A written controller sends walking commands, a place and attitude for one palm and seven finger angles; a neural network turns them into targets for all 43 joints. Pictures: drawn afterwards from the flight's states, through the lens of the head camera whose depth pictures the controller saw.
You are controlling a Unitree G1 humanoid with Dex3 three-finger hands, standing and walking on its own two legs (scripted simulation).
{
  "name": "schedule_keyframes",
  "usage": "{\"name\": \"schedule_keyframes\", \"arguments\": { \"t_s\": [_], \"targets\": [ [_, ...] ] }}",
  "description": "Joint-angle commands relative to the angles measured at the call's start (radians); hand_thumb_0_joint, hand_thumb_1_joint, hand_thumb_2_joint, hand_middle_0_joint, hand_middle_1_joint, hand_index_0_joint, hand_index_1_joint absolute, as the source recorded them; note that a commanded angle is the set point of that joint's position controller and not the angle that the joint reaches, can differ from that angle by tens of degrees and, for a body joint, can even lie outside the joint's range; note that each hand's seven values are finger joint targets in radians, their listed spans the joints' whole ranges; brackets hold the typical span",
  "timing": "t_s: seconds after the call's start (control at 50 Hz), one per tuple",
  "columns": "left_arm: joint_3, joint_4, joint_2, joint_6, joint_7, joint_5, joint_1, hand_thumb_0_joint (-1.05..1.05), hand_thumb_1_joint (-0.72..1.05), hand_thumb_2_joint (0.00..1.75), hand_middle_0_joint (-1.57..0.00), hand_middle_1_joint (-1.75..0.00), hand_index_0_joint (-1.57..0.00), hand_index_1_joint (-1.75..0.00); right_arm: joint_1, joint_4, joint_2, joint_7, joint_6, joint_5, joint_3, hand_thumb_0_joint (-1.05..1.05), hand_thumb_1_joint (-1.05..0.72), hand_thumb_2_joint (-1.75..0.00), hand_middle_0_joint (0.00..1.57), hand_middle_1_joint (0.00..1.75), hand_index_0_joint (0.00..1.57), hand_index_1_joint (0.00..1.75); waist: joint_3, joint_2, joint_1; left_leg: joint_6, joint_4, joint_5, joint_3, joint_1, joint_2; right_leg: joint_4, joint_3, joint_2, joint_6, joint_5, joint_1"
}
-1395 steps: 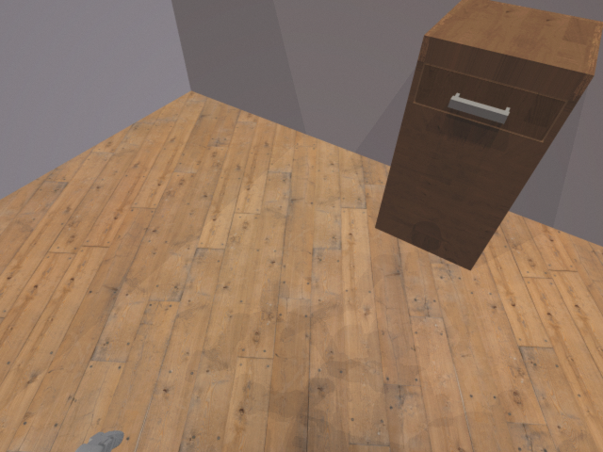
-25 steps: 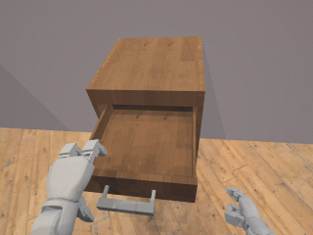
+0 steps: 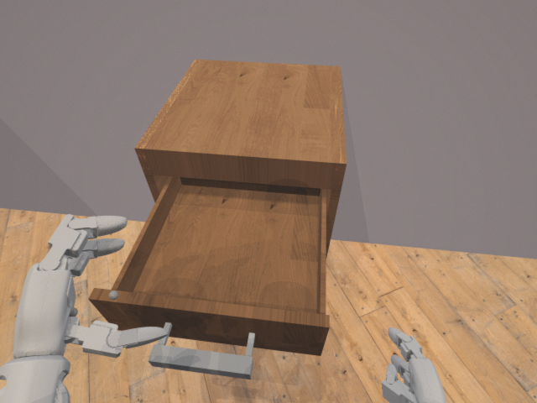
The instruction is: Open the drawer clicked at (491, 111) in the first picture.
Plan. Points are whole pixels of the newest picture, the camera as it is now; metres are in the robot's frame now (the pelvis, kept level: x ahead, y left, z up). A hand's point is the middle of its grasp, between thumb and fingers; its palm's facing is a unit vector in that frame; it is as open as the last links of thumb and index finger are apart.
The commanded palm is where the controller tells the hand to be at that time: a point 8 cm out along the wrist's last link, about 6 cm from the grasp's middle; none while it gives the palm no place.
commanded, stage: draw the hand back to the body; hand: left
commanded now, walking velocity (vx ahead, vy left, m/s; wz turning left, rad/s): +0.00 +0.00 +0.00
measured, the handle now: (205, 347) +0.22 +0.14 -0.07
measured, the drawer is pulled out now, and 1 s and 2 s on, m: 0.30 0.30 0.30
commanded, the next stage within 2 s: step back with the hand held close in 0.70 s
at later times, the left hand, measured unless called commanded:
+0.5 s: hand (74, 276) +0.19 +0.25 +0.16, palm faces +0.42 -0.81 -0.41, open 8.6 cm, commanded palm +0.14 +0.28 +0.17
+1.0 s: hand (80, 282) +0.19 +0.24 +0.16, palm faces +0.38 -0.80 -0.46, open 7.4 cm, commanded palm +0.12 +0.29 +0.17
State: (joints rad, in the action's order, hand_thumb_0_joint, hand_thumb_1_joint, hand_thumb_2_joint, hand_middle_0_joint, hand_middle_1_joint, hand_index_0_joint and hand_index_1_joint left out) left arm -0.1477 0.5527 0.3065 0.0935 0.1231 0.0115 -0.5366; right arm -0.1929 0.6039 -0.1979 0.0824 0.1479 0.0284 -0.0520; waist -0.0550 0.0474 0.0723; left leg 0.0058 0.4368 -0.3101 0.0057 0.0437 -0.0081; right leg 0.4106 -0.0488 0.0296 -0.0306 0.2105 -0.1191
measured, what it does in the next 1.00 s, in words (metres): stands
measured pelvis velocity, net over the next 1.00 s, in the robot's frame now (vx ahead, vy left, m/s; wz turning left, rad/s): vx -0.01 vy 0.01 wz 0.02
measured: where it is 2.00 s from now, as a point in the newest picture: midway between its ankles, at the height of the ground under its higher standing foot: outside the picture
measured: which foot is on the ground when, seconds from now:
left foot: down 0.00-1.00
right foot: down 0.00-1.00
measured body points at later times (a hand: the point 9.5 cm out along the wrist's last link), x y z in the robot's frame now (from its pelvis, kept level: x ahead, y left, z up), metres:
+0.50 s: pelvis +0.01 +0.00 +0.00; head +0.01 -0.01 +0.45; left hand +0.17 +0.29 +0.19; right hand +0.22 -0.21 -0.08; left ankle -0.04 +0.11 -0.74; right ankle +0.01 -0.10 -0.74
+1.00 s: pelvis -0.01 +0.01 +0.00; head +0.02 -0.01 +0.45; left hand +0.17 +0.28 +0.18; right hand +0.19 -0.22 -0.08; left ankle -0.04 +0.11 -0.74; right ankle +0.01 -0.10 -0.74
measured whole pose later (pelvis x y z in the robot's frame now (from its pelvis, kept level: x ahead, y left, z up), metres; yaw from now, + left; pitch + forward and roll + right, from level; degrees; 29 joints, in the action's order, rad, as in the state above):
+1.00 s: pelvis -0.01 +0.01 +0.00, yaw +1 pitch +1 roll -1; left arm -0.34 0.54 0.33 0.18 0.13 -0.01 -0.57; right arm -0.16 0.56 -0.22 0.09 0.09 0.01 -0.01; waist -0.03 0.05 0.00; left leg 0.01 0.50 -0.31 0.02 0.20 0.01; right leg 0.45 -0.06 0.01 -0.02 0.21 -0.25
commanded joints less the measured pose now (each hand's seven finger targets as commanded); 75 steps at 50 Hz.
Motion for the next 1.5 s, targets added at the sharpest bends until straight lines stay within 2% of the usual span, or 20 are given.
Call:
{"name": "schedule_keyframes", "arguments": {
  "t_s": [0.0,0.18,0.32,0.44,0.48,0.56,0.78,0.8,0.82,0.86,0.92,1.04,1.18,1.26,1.3,1.34,1.38,1.4,1.44,1.48],
  "targets": [
    [-0.098,0.152,0.096,0.081,-0.007,-0.024,0.067,0.00,0.06,0.54,-0.26,-0.84,-0.26,-0.84,0.145,-0.151,-0.104,0.001,0.066,-0.004,0.050,0.00,-0.90,-0.90,0.20,0.30,0.20,0.30,0.034,-0.058,-0.011,0.017,-0.079,0.245,-0.006,0.086,-0.028,-0.072,0.022,-0.044,0.008,-0.117,0.034],
    [-0.214,0.236,0.185,0.099,0.002,-0.032,0.035,0.00,0.37,0.68,-0.24,-0.64,-0.24,-0.64,0.141,-0.142,-0.111,-0.001,0.067,-0.009,0.066,0.00,-0.90,-0.90,0.20,0.30,0.20,0.30,0.190,0.031,0.004,0.002,-0.049,0.421,-0.009,0.047,-0.029,-0.029,0.028,-0.050,0.005,-0.271,0.106],
    [-0.244,0.153,0.172,0.090,0.004,-0.044,0.059,0.00,0.62,0.78,-0.22,-0.48,-0.22,-0.48,0.142,-0.124,-0.106,0.004,0.057,-0.015,0.069,0.00,-0.90,-0.90,0.20,0.30,0.20,0.30,0.090,0.004,-0.005,0.000,-0.071,0.357,-0.007,0.066,-0.035,-0.049,0.016,-0.047,0.008,-0.207,0.051],
    [-0.240,0.135,0.163,0.090,-0.004,-0.050,0.062,0.00,0.83,0.87,-0.21,-0.34,-0.21,-0.34,0.148,-0.128,-0.109,0.003,0.050,-0.018,0.075,0.00,-0.90,-0.90,0.20,0.30,0.20,0.30,0.114,-0.014,-0.003,0.007,-0.074,0.347,-0.010,0.063,-0.032,-0.048,0.019,-0.052,0.010,-0.210,0.064],
    [-0.230,0.160,0.163,0.091,-0.006,-0.047,0.079,0.00,0.90,0.90,-0.20,-0.30,-0.20,-0.30,0.153,-0.132,-0.115,-0.001,0.053,-0.018,0.073,0.00,-0.90,-0.90,0.20,0.30,0.20,0.30,0.117,0.043,-0.007,0.003,-0.072,0.347,-0.007,0.062,-0.030,-0.050,0.021,-0.053,0.007,-0.201,0.055],
    [-0.248,0.168,0.185,0.085,0.002,-0.047,0.063,0.00,0.90,0.90,-0.20,-0.30,-0.20,-0.30,0.146,-0.136,-0.110,0.000,0.052,-0.015,0.072,0.00,-0.90,-0.90,0.20,0.30,0.20,0.30,0.146,-0.017,0.000,0.005,-0.070,0.367,-0.001,0.057,-0.032,-0.040,0.018,-0.053,0.008,-0.225,0.078],
    [-0.247,0.170,0.178,0.087,0.004,-0.045,0.061,0.00,0.90,0.90,-0.20,-0.30,-0.20,-0.30,0.154,-0.140,-0.108,0.000,0.055,-0.021,0.071,0.00,-0.90,-0.90,0.20,0.30,0.20,0.30,0.121,0.019,-0.006,-0.003,-0.076,0.324,0.006,0.074,-0.035,-0.043,0.013,-0.057,0.005,-0.175,0.049],
    [-0.379,0.216,0.283,0.133,0.016,-0.042,0.164,0.00,0.90,0.90,-0.20,-0.30,-0.20,-0.30,0.130,-0.169,-0.139,0.013,0.028,-0.025,0.070,0.00,-0.90,-0.90,0.20,0.30,0.20,0.30,0.007,-0.008,-0.063,0.015,-0.054,0.230,0.062,0.153,-0.046,-0.078,0.114,-0.093,0.003,-0.200,-0.064],
    [-0.319,0.155,0.206,0.140,0.014,-0.031,0.085,0.00,0.90,0.90,-0.20,-0.30,-0.20,-0.30,0.122,-0.155,-0.128,0.021,0.013,-0.013,0.073,0.00,-0.90,-0.90,0.20,0.30,0.20,0.30,0.045,-0.075,-0.074,0.021,-0.033,0.210,0.082,0.141,-0.049,-0.072,0.120,-0.108,0.002,-0.204,-0.070],
    [-0.281,0.135,0.168,0.134,0.016,-0.024,0.022,0.00,0.90,0.90,-0.20,-0.30,-0.20,-0.30,0.106,-0.176,-0.139,0.020,0.000,-0.016,0.084,0.00,-0.90,-0.90,0.20,0.30,0.20,0.30,0.099,-0.077,-0.084,0.023,0.010,0.248,0.078,0.129,-0.054,-0.053,0.135,-0.134,-0.003,-0.240,-0.066],
    [-0.278,0.162,0.159,0.143,0.026,-0.021,-0.062,0.00,0.90,0.90,-0.20,-0.30,-0.20,-0.30,0.085,-0.198,-0.134,0.017,-0.014,-0.018,0.092,0.00,-0.90,-0.90,0.20,0.30,0.20,0.30,0.197,-0.005,-0.084,0.019,0.040,0.371,0.085,0.146,-0.074,0.012,0.127,-0.155,-0.019,-0.338,-0.013],
    [-0.335,0.258,0.210,0.159,0.044,-0.039,-0.156,0.00,0.90,0.90,-0.20,-0.30,-0.20,-0.30,0.079,-0.235,-0.124,0.010,-0.032,-0.030,0.111,0.00,-0.90,-0.90,0.20,0.30,0.20,0.30,0.271,-0.051,-0.091,0.004,0.105,0.469,0.102,0.202,-0.085,0.092,0.130,-0.189,-0.049,-0.462,0.004],
    [-0.367,0.316,0.235,0.171,0.071,-0.038,-0.162,0.00,0.90,0.90,-0.20,-0.30,-0.20,-0.30,0.078,-0.226,-0.121,0.019,-0.006,-0.008,0.117,0.00,-0.90,-0.90,0.20,0.30,0.20,0.30,0.212,0.085,-0.075,0.022,-0.020,0.445,0.173,0.316,-0.165,0.214,0.065,-0.091,-0.005,-0.116,-0.052],
    [-0.336,0.269,0.194,0.180,0.081,-0.027,-0.121,0.00,0.90,0.90,-0.20,-0.30,-0.20,-0.30,0.048,-0.203,-0.125,0.022,0.026,0.013,0.112,0.00,-0.90,-0.90,0.20,0.30,0.20,0.30,0.137,0.142,-0.078,0.081,-0.078,0.256,0.185,0.486,-0.223,0.306,0.057,-0.057,0.020,0.128,-0.023],
    [-0.311,0.262,0.179,0.179,0.084,-0.025,-0.089,0.00,0.90,0.90,-0.20,-0.30,-0.20,-0.30,0.032,-0.187,-0.133,0.024,0.036,0.008,0.112,0.00,-0.90,-0.90,0.20,0.30,0.20,0.30,0.121,0.099,-0.083,0.079,-0.033,0.168,0.176,0.492,-0.209,0.251,0.086,-0.072,0.009,0.099,-0.032],
    [-0.295,0.242,0.175,0.170,0.083,-0.026,-0.070,0.00,0.90,0.90,-0.20,-0.30,-0.20,-0.30,0.024,-0.190,-0.141,0.019,0.032,0.000,0.110,0.00,-0.90,-0.90,0.20,0.30,0.20,0.30,0.102,-0.007,-0.091,0.051,0.083,-0.012,0.135,0.502,-0.127,0.118,0.214,-0.151,-0.033,0.004,-0.084],
    [-0.305,0.241,0.213,0.167,0.082,-0.019,-0.002,0.00,0.90,0.90,-0.20,-0.30,-0.20,-0.30,0.013,-0.184,-0.148,0.017,0.023,-0.004,0.117,0.00,-0.90,-0.90,0.20,0.30,0.20,0.30,0.065,-0.168,-0.102,0.005,0.334,-0.271,0.042,0.352,0.014,-0.186,0.464,-0.314,-0.112,0.315,-0.356],
    [-0.295,0.218,0.214,0.159,0.088,-0.017,0.011,0.00,0.90,0.90,-0.20,-0.30,-0.20,-0.30,-0.010,-0.162,-0.133,0.017,0.004,-0.003,0.112,0.00,-0.90,-0.90,0.20,0.30,0.20,0.30,0.087,-0.247,-0.102,-0.003,0.507,-0.258,0.021,0.240,0.033,-0.288,0.487,-0.383,-0.133,0.525,-0.461],
    [-0.284,0.224,0.204,0.153,0.076,-0.024,0.018,0.00,0.90,0.90,-0.20,-0.30,-0.20,-0.30,0.021,-0.169,-0.122,0.014,-0.009,-0.006,0.097,0.00,-0.90,-0.90,0.20,0.30,0.20,0.30,0.113,-0.276,-0.095,0.002,0.624,-0.229,-0.010,0.196,0.026,-0.260,0.362,-0.356,-0.124,0.436,-0.469],
    [-0.334,0.218,0.243,0.161,0.066,-0.025,-0.003,0.00,0.90,0.90,-0.20,-0.30,-0.20,-0.30,0.055,-0.192,-0.102,0.013,-0.001,-0.010,0.069,0.00,-0.90,-0.90,0.20,0.30,0.20,0.30,0.120,-0.207,-0.091,0.013,0.335,-0.208,-0.018,0.199,-0.006,-0.162,0.230,-0.280,-0.078,0.255,-0.372]
  ]
}}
